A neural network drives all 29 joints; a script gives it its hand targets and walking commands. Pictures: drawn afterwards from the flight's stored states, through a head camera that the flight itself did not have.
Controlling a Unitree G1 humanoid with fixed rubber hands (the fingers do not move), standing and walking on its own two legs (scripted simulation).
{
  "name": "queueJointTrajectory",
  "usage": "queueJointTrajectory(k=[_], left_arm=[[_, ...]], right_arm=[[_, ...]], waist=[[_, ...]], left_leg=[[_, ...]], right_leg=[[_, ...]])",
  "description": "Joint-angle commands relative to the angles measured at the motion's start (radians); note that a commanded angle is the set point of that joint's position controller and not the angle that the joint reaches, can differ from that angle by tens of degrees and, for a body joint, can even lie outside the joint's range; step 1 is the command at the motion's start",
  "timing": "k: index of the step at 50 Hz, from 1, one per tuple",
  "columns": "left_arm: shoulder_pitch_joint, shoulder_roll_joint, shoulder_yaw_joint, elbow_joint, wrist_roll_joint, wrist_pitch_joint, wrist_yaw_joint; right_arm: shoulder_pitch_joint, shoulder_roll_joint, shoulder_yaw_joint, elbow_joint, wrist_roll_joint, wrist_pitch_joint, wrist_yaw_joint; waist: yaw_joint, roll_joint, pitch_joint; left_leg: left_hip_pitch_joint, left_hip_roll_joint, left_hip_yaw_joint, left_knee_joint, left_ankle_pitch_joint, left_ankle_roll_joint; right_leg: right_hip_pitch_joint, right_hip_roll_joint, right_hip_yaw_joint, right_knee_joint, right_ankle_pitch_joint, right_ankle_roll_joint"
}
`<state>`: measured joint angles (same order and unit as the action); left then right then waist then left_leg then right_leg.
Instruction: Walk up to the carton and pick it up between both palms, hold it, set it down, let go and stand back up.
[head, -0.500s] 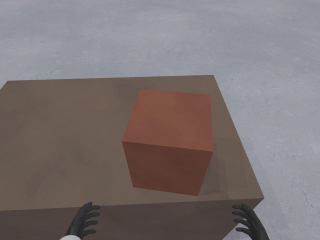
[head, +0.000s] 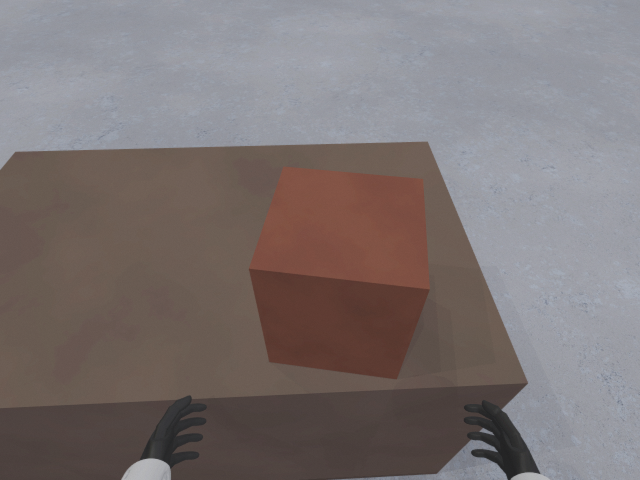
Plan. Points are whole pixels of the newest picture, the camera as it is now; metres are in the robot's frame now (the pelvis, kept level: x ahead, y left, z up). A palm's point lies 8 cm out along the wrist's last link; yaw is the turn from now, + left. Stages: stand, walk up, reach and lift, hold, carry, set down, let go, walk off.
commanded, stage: let go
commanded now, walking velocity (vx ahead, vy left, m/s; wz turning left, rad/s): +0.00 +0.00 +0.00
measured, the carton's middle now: (341, 275) +0.41 -0.01 -0.01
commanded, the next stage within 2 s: stand in 0.04 s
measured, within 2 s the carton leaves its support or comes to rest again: neither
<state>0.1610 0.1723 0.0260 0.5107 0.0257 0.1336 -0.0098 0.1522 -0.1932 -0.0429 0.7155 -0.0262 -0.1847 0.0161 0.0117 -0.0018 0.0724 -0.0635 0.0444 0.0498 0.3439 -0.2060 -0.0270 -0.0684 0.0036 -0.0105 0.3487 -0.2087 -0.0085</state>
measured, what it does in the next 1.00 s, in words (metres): stands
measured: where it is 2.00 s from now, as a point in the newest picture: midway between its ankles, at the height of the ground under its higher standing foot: outside the picture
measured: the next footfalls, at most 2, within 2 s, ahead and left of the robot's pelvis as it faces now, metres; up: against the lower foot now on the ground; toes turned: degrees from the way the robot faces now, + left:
none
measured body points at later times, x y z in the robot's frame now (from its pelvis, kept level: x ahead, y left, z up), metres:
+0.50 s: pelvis -0.02 +0.01 -0.01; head -0.01 +0.01 +0.44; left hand +0.06 +0.27 -0.12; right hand +0.11 -0.24 -0.13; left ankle -0.01 +0.13 -0.75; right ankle -0.01 -0.11 -0.75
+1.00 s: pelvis -0.02 +0.01 -0.01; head -0.02 +0.02 +0.44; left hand +0.02 +0.27 -0.14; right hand +0.06 -0.24 -0.14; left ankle -0.01 +0.13 -0.75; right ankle -0.01 -0.11 -0.75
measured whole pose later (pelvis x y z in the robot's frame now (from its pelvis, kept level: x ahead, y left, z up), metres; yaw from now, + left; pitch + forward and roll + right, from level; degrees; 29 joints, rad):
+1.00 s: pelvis -0.02 +0.01 -0.01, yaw +4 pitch -1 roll -1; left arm 0.31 0.23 0.04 0.84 0.02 -0.02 0.01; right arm 0.27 -0.22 -0.04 0.89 -0.03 -0.01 0.01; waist 0.00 0.00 0.02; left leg -0.24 0.01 -0.02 0.49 -0.23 0.00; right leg -0.20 -0.03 -0.08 0.46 -0.24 0.01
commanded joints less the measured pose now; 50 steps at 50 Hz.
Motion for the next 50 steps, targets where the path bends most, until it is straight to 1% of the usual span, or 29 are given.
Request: queueJointTrajectory(k=[1,3,4,7,9,10,11,13,15,16,17,21,22,26,27,29,30,32,36,38,39,42,43,44,45,46,47,49,50], left_arm=[[-0.068,0.076,0.024,-0.095,0.008,-0.018,0.015],[-0.072,0.067,0.020,-0.071,0.006,-0.022,0.009],[0.024,0.192,0.074,0.009,0.024,-0.098,0.013],[0.105,0.137,0.058,0.056,0.011,-0.153,-0.012],[0.106,0.113,0.059,0.063,-0.002,-0.156,-0.009],[0.026,0.142,0.054,0.051,0.007,-0.158,-0.004],[0.051,0.104,0.052,0.059,0.004,-0.160,-0.007],[0.055,0.179,0.073,0.068,-0.001,-0.158,-0.005],[0.039,0.162,0.054,0.072,0.008,-0.178,-0.007],[0.053,0.203,0.070,0.081,0.007,-0.180,-0.007],[0.098,0.175,0.063,0.100,0.009,-0.180,-0.002],[0.096,0.129,0.044,0.116,-0.002,-0.170,0.003],[0.064,0.163,0.046,0.117,0.000,-0.173,0.006],[0.161,0.172,0.058,0.157,0.009,-0.173,0.003],[0.160,0.176,0.054,0.163,0.001,-0.175,0.007],[0.177,0.162,0.041,0.181,-0.006,-0.185,0.000],[0.108,0.149,0.034,0.162,0.004,-0.185,0.007],[0.152,0.129,0.036,0.188,-0.006,-0.168,0.006],[0.161,0.135,0.044,0.202,-0.005,-0.169,0.011],[0.182,0.168,0.045,0.241,-0.007,-0.168,0.009],[0.145,0.131,0.030,0.226,0.002,-0.170,0.013],[0.186,0.208,0.058,0.253,-0.007,-0.173,0.019],[0.147,0.129,0.033,0.251,-0.004,-0.171,0.015],[0.165,0.144,0.032,0.263,-0.003,-0.169,0.022],[0.170,0.188,0.049,0.280,-0.009,-0.167,0.025],[0.200,0.126,0.034,0.275,-0.016,-0.168,0.019],[0.171,0.140,0.024,0.297,-0.010,-0.162,0.020],[0.206,0.173,0.044,0.314,-0.004,-0.167,0.026],[0.188,0.180,0.039,0.305,-0.002,-0.160,0.028]], right_arm=[[-0.060,-0.103,-0.027,-0.114,-0.007,-0.007,0.009],[-0.048,-0.089,-0.007,-0.077,0.000,-0.006,0.005],[0.071,-0.165,-0.012,-0.014,-0.007,0.093,-0.002],[0.053,-0.156,-0.030,-0.036,-0.011,0.171,0.004],[0.071,-0.137,-0.033,-0.031,-0.012,0.163,0.002],[0.077,-0.141,-0.039,-0.036,0.001,0.156,0.012],[0.058,-0.139,-0.035,-0.025,-0.017,0.157,0.016],[0.085,-0.124,-0.039,-0.036,-0.015,0.165,0.017],[0.118,-0.187,-0.057,-0.024,-0.011,0.162,0.010],[0.112,-0.168,-0.048,-0.015,-0.011,0.161,0.009],[0.078,-0.200,-0.056,-0.027,-0.009,0.161,0.013],[0.083,-0.146,-0.035,-0.007,-0.010,0.158,0.005],[0.089,-0.127,-0.028,-0.020,-0.003,0.155,0.008],[0.116,-0.132,-0.023,0.017,-0.007,0.168,0.010],[0.134,-0.158,-0.029,0.040,-0.003,0.162,0.007],[0.129,-0.152,-0.029,0.049,-0.011,0.159,-0.009],[0.115,-0.146,-0.026,0.035,-0.007,0.161,-0.003],[0.106,-0.149,-0.025,0.053,-0.001,0.163,-0.001],[0.109,-0.102,-0.012,0.059,-0.003,0.159,0.003],[0.144,-0.139,-0.023,0.087,-0.008,0.161,-0.008],[0.077,-0.171,-0.030,0.078,-0.007,0.160,-0.002],[0.121,-0.119,-0.010,0.109,-0.009,0.171,-0.008],[0.156,-0.125,-0.019,0.118,-0.005,0.162,-0.013],[0.144,-0.133,-0.027,0.127,0.000,0.163,-0.015],[0.169,-0.121,-0.017,0.145,0.006,0.165,-0.010],[0.120,-0.113,-0.009,0.131,-0.014,0.170,-0.016],[0.129,-0.142,-0.022,0.140,-0.004,0.171,-0.011],[0.090,-0.160,-0.024,0.141,-0.013,0.170,-0.010],[0.096,-0.171,-0.027,0.129,-0.002,0.162,-0.005]], waist=[[0.005,0.017,-0.061],[0.006,0.016,-0.065],[-0.003,0.001,-0.031],[0.036,0.093,-0.107],[0.035,-0.027,-0.157],[-0.013,-0.072,-0.093],[0.021,-0.042,-0.076],[-0.001,-0.051,-0.051],[-0.021,0.039,-0.139],[-0.022,-0.048,-0.126],[-0.007,0.025,-0.137],[0.010,0.003,-0.060],[-0.022,-0.041,-0.036],[-0.013,0.103,-0.043],[0.002,0.081,-0.112],[0.010,-0.031,-0.102],[-0.027,-0.033,-0.043],[-0.012,0.067,-0.064],[0.006,-0.043,-0.093],[0.005,-0.020,-0.042],[-0.001,0.072,-0.048],[0.010,-0.029,-0.034],[-0.025,0.031,-0.032],[-0.008,0.039,-0.069],[-0.030,-0.043,-0.005],[0.013,0.006,-0.007],[-0.010,-0.057,-0.002],[0.018,0.021,-0.041],[-0.012,0.060,-0.022]], left_leg=[[0.044,-0.042,0.027,-0.017,0.156,-0.003],[0.062,-0.044,0.027,-0.007,0.168,-0.005],[-0.164,0.065,-0.073,0.052,0.248,0.040],[-0.199,0.044,-0.052,0.083,0.257,0.040],[-0.172,0.047,-0.071,0.087,0.130,0.045],[-0.172,0.048,-0.067,0.110,0.063,0.046],[-0.222,0.049,-0.081,0.078,-0.007,0.042],[-0.212,0.037,-0.081,0.104,0.047,0.039],[-0.190,0.046,-0.084,0.105,0.076,0.054],[-0.179,0.052,-0.114,0.095,0.168,0.058],[-0.174,0.064,-0.121,0.101,0.134,0.070],[-0.255,0.028,-0.122,0.064,-0.058,0.056],[-0.219,0.036,-0.122,0.075,-0.007,0.068],[-0.255,0.054,-0.140,0.066,0.056,0.056],[-0.244,0.049,-0.151,0.037,-0.063,0.066],[-0.190,0.039,-0.132,0.077,0.005,0.060],[-0.234,0.041,-0.120,0.091,0.022,0.063],[-0.228,0.055,-0.139,0.045,0.039,0.067],[-0.192,0.039,-0.127,0.091,0.147,0.064],[-0.225,0.051,-0.148,0.055,0.080,0.068],[-0.259,0.050,-0.149,0.054,0.057,0.064],[-0.241,0.047,-0.146,0.048,0.059,0.060],[-0.237,0.039,-0.132,0.051,0.020,0.064],[-0.188,0.023,-0.116,0.065,0.042,0.046],[-0.239,0.015,-0.106,0.063,0.017,0.044],[-0.271,0.040,-0.141,0.056,0.016,0.071],[-0.238,0.044,-0.151,0.040,0.013,0.066],[-0.276,0.032,-0.143,0.019,-0.039,0.066],[-0.267,0.013,-0.125,0.019,-0.069,0.058]], right_leg=[[-0.077,0.017,-0.033,-0.066,0.081,-0.005],[-0.083,0.016,-0.015,-0.074,0.092,-0.013],[-0.096,-0.073,0.017,-0.001,0.143,-0.002],[-0.045,-0.082,0.030,0.081,0.196,-0.001],[-0.080,-0.090,0.007,0.059,0.104,-0.004],[-0.165,-0.099,0.043,0.038,0.081,-0.018],[-0.154,-0.090,0.048,0.031,-0.023,-0.016],[-0.202,-0.102,0.053,0.020,-0.063,-0.018],[-0.130,-0.116,0.057,0.039,0.034,-0.029],[-0.141,-0.088,0.017,0.074,0.072,-0.028],[-0.146,-0.093,0.013,0.070,0.045,-0.008],[-0.164,-0.103,0.035,0.028,-0.097,-0.027],[-0.219,-0.101,0.035,0.032,-0.078,-0.023],[-0.146,-0.103,0.026,0.037,-0.023,-0.014],[-0.087,-0.104,0.029,0.051,-0.028,-0.011],[-0.122,-0.100,0.036,0.033,-0.028,-0.019],[-0.151,-0.114,0.042,0.026,0.032,-0.026],[-0.127,-0.092,0.003,0.056,0.015,-0.004],[-0.128,-0.099,0.003,0.036,0.018,-0.017],[-0.128,-0.115,0.030,0.039,-0.031,-0.026],[-0.099,-0.105,0.026,0.038,-0.003,-0.021],[-0.122,-0.105,0.042,0.014,-0.042,-0.022],[-0.104,-0.109,0.026,-0.010,-0.045,-0.028],[-0.111,-0.117,0.036,0.005,-0.033,-0.026],[-0.144,-0.107,0.043,-0.002,-0.065,-0.012],[-0.127,-0.097,0.023,0.005,-0.040,-0.010],[-0.139,-0.108,0.022,-0.002,-0.032,-0.020],[-0.084,-0.111,0.011,0.022,-0.042,-0.008],[-0.126,-0.096,0.030,0.017,-0.054,-0.005]])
